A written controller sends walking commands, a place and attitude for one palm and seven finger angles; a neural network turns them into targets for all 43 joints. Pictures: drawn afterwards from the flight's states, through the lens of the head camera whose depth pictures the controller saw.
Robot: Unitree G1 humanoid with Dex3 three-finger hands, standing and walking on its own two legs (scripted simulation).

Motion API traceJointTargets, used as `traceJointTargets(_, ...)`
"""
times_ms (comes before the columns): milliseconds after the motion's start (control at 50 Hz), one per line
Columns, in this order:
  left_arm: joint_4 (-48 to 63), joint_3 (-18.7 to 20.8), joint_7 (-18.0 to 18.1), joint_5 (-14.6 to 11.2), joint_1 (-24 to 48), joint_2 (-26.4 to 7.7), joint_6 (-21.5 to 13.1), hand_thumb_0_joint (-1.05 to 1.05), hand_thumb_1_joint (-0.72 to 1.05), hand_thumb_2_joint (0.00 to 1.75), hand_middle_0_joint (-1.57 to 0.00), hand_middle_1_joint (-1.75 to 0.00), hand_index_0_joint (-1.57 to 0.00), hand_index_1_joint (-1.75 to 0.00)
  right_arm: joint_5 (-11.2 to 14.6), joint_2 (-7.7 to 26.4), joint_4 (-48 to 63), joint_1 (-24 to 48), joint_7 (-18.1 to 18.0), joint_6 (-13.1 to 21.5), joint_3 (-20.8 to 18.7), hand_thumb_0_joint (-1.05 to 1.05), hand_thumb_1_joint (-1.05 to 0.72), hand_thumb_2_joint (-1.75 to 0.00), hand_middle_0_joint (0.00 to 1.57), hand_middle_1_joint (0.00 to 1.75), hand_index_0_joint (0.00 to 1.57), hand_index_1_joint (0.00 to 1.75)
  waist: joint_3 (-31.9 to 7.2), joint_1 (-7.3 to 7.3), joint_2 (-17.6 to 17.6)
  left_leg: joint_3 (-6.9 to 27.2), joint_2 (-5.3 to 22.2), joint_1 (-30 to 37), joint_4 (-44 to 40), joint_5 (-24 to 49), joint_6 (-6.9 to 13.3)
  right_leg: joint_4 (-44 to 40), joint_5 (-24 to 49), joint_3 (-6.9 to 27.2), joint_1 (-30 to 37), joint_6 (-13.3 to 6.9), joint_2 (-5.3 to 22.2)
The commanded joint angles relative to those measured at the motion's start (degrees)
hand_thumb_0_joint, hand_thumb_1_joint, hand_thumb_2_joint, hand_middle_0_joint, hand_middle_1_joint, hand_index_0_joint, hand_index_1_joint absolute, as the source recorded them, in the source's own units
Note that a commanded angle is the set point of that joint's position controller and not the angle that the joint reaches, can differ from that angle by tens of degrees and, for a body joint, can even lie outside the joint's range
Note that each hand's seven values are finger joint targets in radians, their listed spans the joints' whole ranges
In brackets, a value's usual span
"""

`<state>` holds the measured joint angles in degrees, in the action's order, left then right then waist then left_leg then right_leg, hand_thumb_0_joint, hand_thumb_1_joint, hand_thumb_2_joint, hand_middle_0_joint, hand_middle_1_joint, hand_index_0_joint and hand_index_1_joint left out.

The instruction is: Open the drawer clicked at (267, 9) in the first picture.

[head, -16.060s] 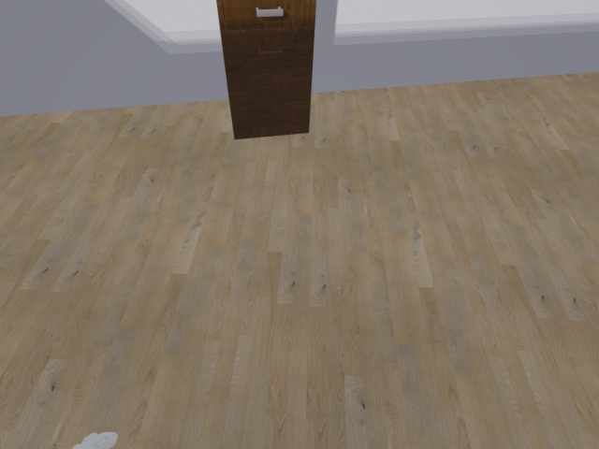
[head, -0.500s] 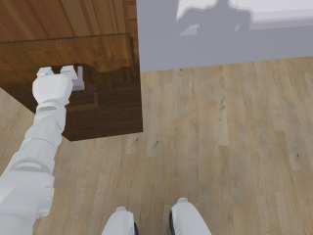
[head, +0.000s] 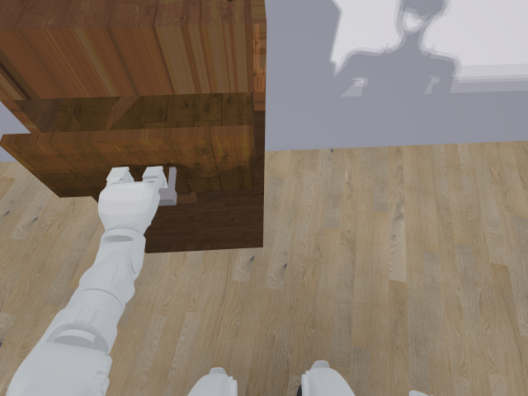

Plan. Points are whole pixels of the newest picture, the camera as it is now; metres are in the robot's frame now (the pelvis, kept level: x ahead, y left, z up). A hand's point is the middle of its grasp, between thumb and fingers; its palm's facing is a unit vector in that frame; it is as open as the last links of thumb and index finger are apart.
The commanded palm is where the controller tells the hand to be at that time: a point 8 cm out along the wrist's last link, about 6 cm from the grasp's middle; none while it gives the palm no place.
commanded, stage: pull the drawer open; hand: left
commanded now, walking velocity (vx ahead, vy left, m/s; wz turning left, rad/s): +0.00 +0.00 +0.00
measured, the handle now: (142, 186) +0.45 +0.22 -0.03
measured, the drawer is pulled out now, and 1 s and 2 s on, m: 0.09 0.20 0.30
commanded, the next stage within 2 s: none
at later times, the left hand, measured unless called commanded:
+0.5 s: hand (139, 241) +0.36 +0.22 -0.05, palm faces -0.05 -0.03 -1.00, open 5.3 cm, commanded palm +0.32 +0.20 +0.00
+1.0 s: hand (135, 280) +0.30 +0.21 -0.05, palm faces -0.04 -0.05 -1.00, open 5.4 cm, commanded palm +0.26 +0.21 +0.00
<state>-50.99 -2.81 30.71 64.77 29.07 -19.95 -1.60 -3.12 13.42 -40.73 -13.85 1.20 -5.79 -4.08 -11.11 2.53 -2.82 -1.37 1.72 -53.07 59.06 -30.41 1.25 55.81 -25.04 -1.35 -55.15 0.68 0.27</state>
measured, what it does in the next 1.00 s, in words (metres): stands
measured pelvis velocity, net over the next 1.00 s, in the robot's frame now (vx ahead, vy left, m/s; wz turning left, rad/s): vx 0.00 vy -0.01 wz -0.01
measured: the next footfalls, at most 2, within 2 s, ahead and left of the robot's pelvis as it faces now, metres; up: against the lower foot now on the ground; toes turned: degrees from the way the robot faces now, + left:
none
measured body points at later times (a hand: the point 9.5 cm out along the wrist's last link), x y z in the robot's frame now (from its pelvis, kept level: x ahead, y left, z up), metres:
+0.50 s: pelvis -0.01 -0.01 +0.00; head +0.10 -0.02 +0.44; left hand +0.36 +0.22 +0.00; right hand +0.08 -0.27 -0.14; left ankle -0.04 +0.10 -0.67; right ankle +0.00 -0.13 -0.67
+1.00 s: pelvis +0.00 -0.01 +0.01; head +0.08 -0.01 +0.45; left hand +0.29 +0.21 +0.00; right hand +0.14 -0.26 -0.12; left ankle -0.04 +0.10 -0.67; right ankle +0.00 -0.13 -0.67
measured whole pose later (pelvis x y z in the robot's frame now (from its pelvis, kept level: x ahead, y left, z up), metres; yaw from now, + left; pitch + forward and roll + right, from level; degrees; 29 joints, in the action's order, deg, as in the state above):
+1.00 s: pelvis +0.00 -0.01 +0.01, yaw +0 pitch +19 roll -1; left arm -28.4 -5.3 32.6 65.2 2.7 -16.2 2.2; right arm -2.4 12.9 -37.5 -9.9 -0.2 -2.6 -3.3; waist -10.7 0.3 -2.1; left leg -2.4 1.8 -46.4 57.2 -30.2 0.8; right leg 55.4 -25.2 -0.3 -49.6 0.2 0.0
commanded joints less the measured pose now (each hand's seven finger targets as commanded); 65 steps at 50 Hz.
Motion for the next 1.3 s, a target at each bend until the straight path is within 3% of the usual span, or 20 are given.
traceJointTargets(0,7.7,1.7,2.5,0.2,14.5,-6.9,0.2,0.00,0.90,0.90,-0.40,-1.35,-0.40,-1.35,0.2,8.3,3.1,-6.4,-0.8,0.8,-2.9,0.00,-0.90,-0.90,0.20,0.30,0.20,0.30,-22.0,1.68,0.2,1.2,-1.6,16.2,-5.2,31.9,0.0,-3.4,24.4,-1.7,13.8,-3.1,-2.4)
traceJointTargets(120,9.4,0.8,2.1,-0.5,11.1,-5.0,0.9,0.00,0.90,0.90,-0.40,-1.35,-0.40,-1.35,0.3,8.0,4.2,-5.2,-0.9,1.0,-2.9,0.00,-0.90,-0.90,0.20,0.30,0.20,0.30,-23.4,0.85,0.4,1.1,-1.7,17.3,-5.5,32.8,0.0,-3.5,24.7,-1.7,15.1,-3.3,-2.5)
traceJointTargets(200,9.9,0.6,1.5,-0.8,8.9,-5.2,0.7,0.00,0.90,0.90,-0.40,-1.35,-0.40,-1.35,0.7,7.8,4.5,-4.7,-1.4,1.4,-2.6,0.00,-0.90,-0.90,0.20,0.30,0.20,0.30,-21.0,0.82,2.3,0.5,-2.0,15.2,-6.3,28.7,0.2,-4.3,24.1,-1.4,16.4,-3.1,-2.4)
traceJointTargets(240,11.3,2.2,1.6,-0.5,7.2,-7.2,0.3,0.00,0.90,0.90,-0.40,-1.35,-0.40,-1.35,0.7,8.0,4.8,-4.2,-1.6,1.5,-2.4,0.00,-0.90,-0.90,0.20,0.30,0.20,0.30,-22.0,-0.17,1.7,0.4,-2.1,14.9,-6.4,28.4,0.2,-4.0,24.0,-1.0,17.1,-3.2,-2.2)
traceJointTargets(400,15.8,0.0,2.8,-0.5,1.4,-3.4,1.0,0.00,0.90,0.90,-0.40,-1.35,-0.40,-1.35,0.8,7.6,5.4,-3.0,-1.6,2.5,-2.7,0.00,-0.90,-0.90,0.20,0.30,0.20,0.30,-20.4,-0.05,2.4,0.3,-1.9,16.3,-7.0,28.5,0.1,-4.7,23.6,-1.3,16.8,-3.3,-2.4)
traceJointTargets(460,16.8,1.9,3.1,-0.7,-3.5,-5.0,1.7,0.00,0.90,0.90,-0.40,-1.35,-0.40,-1.35,0.9,7.8,5.7,-2.2,-1.7,2.7,-2.6,0.00,-0.90,-0.90,0.20,0.30,0.20,0.30,-19.8,-1.16,2.5,0.1,-2.1,16.0,-7.3,28.4,0.0,-4.8,24.0,-1.0,18.1,-3.3,-2.4)
traceJointTargets(560,19.6,1.9,3.2,-1.0,-6.3,-4.8,2.6,0.00,0.90,0.90,-0.40,-1.35,-0.40,-1.35,1.0,7.7,6.2,-1.0,-2.1,3.4,-2.4,0.00,-0.90,-0.90,0.20,0.30,0.20,0.30,-18.7,-1.22,3.4,-0.1,-2.4,15.5,-7.7,26.7,0.1,-5.3,23.8,-0.8,19.0,-3.2,-2.2)
traceJointTargets(620,21.3,3.3,3.4,-0.8,-7.9,-6.4,3.0,0.00,0.90,0.90,-0.40,-1.35,-0.40,-1.35,0.9,7.9,6.4,-0.1,-2.2,3.7,-2.2,0.00,-0.90,-0.90,0.20,0.30,0.20,0.30,-18.8,-2.13,1.5,0.0,-2.3,16.5,-7.9,27.9,-0.1,-5.0,23.7,-0.9,18.8,-3.4,-2.3)
traceJointTargets(700,24.1,1.6,3.6,-1.2,-13.2,-3.7,3.6,0.00,0.90,0.90,-0.40,-1.35,-0.40,-1.35,1.1,7.4,7.5,0.9,-2.1,4.2,-2.1,0.00,-0.90,-0.90,0.20,0.30,0.20,0.30,-17.8,-2.11,2.2,-0.3,-2.3,17.3,-8.0,28.3,-0.1,-5.4,24.6,-1.0,19.3,-3.2,-2.3)
traceJointTargets(720,24.3,3.4,3.6,-1.3,-14.2,-5.5,3.8,0.00,0.90,0.90,-0.40,-1.35,-0.40,-1.35,1.0,7.7,7.6,1.3,-2.1,4.1,-1.9,0.00,-0.90,-0.90,0.20,0.30,0.20,0.30,-18.1,-2.81,2.3,-0.2,-2.5,16.7,-8.0,28.6,-0.2,-5.1,25.1,-0.9,20.1,-3.4,-2.2)
traceJointTargets(780,27.0,1.6,3.9,-0.9,-17.0,-3.2,4.0,0.00,0.90,0.90,-0.40,-1.35,-0.40,-1.35,1.0,7.2,8.4,1.8,-2.1,4.5,-1.9,0.00,-0.90,-0.90,0.20,0.30,0.20,0.30,-18.0,-2.45,2.7,-0.2,-2.3,17.7,-7.9,29.1,-0.2,-5.2,25.4,-1.0,19.9,-3.2,-2.3)
traceJointTargets(840,28.8,2.6,4.1,-0.5,-18.0,-4.5,4.1,0.00,0.90,0.90,-0.40,-1.35,-0.40,-1.35,1.0,7.3,8.8,2.7,-2.1,4.7,-1.7,0.00,-0.90,-0.90,0.20,0.30,0.20,0.30,-17.1,-2.98,2.0,0.1,-2.4,17.3,-7.9,28.3,-0.3,-4.7,24.1,-1.1,19.2,-3.3,-2.3)
traceJointTargets(900,30.1,0.8,4.5,-0.5,-22.2,-1.9,4.8,0.00,0.90,0.90,-0.40,-1.35,-0.40,-1.35,1.0,6.9,9.4,3.3,-1.8,4.9,-1.7,0.00,-0.90,-0.90,0.20,0.30,0.20,0.30,-15.8,-2.80,2.6,0.1,-2.3,18.1,-8.0,28.7,-0.4,-5.1,24.0,-1.4,18.8,-3.3,-2.4)
traceJointTargets(940,32.4,2.4,4.8,-0.2,-22.8,-3.7,4.8,0.00,0.90,0.90,-0.40,-1.35,-0.40,-1.35,0.9,7.0,9.7,4.0,-1.9,5.0,-1.6,0.00,-0.90,-0.90,0.20,0.30,0.20,0.30,-17.2,-3.51,1.8,0.2,-2.3,18.4,-7.8,29.3,-0.4,-4.6,24.0,-1.2,19.1,-3.3,-2.4)
traceJointTargets(1000,34.7,0.7,5.0,-0.2,-25.7,-1.7,5.3,0.00,0.90,0.90,-0.40,-1.35,-0.40,-1.35,0.8,6.6,10.1,4.5,-1.7,5.1,-1.6,0.00,-0.90,-0.90,0.20,0.30,0.20,0.30,-17.0,-3.33,1.3,0.2,-2.2,19.6,-7.6,30.4,-0.5,-4.6,24.6,-1.3,18.9,-3.3,-2.4)
traceJointTargets(1020,35.3,2.3,5.1,-0.3,-26.7,-3.2,5.5,0.00,0.90,0.90,-0.40,-1.35,-0.40,-1.35,0.7,6.8,10.2,5.1,-1.7,5.1,-1.5,0.00,-0.90,-0.90,0.20,0.30,0.20,0.30,-16.9,-3.77,1.5,0.4,-2.2,19.4,-7.6,31.0,-0.6,-4.5,24.9,-1.2,19.2,-3.5,-2.4)
traceJointTargets(1080,36.3,0.4,5.2,-0.2,-28.3,-1.3,5.6,0.00,0.90,0.90,-0.40,-1.35,-0.40,-1.35,0.6,6.5,10.4,5.9,-1.7,5.3,-1.2,0.00,-0.90,-0.90,0.20,0.30,0.20,0.30,-15.0,-3.19,2.2,0.3,-2.2,18.9,-7.8,27.9,-0.5,-4.9,23.2,-1.4,18.3,-3.3,-2.4)
traceJointTargets(1120,36.9,2.7,5.4,-0.2,-29.0,-3.5,5.6,0.00,0.90,0.90,-0.40,-1.35,-0.40,-1.35,0.6,6.7,10.4,6.3,-2.0,5.4,-1.2,0.00,-0.90,-0.90,0.20,0.30,0.20,0.30,-15.6,-3.90,2.3,0.4,-2.4,18.4,-7.9,27.1,-0.6,-4.6,22.9,-1.1,19.1,-3.5,-2.5)
traceJointTargets(1200,37.4,0.6,5.7,0.0,-30.4,-1.6,5.5,0.00,0.90,0.90,-0.40,-1.35,-0.40,-1.35,0.5,6.3,10.6,7.2,-2.1,5.9,-0.9,0.00,-0.90,-0.90,0.20,0.30,0.20,0.30,-13.2,-3.48,2.5,0.2,-2.6,17.7,-8.0,23.0,-0.5,-5.0,19.5,-1.3,17.4,-3.4,-2.4)
traceJointTargets(1280,39.0,1.0,6.0,0.1,-33.6,-1.7,5.5,0.00,0.90,0.90,-0.40,-1.35,-0.40,-1.35,0.4,6.1,11.0,7.8,-2.1,6.2,-0.9,0.00,-0.90,-0.90,0.20,0.30,0.20,0.30,-14.5,-4.33,2.6,0.1,-2.8,18.0,-7.8,23.8,-0.6,-4.6,20.6,-0.9,18.4,-3.5,-2.3)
